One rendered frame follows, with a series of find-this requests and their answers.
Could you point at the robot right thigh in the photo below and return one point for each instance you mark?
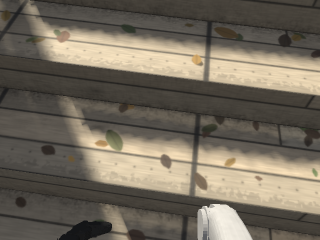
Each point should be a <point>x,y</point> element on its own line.
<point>220,222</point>

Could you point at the robot left hand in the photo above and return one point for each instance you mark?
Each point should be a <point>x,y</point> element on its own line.
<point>86,230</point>

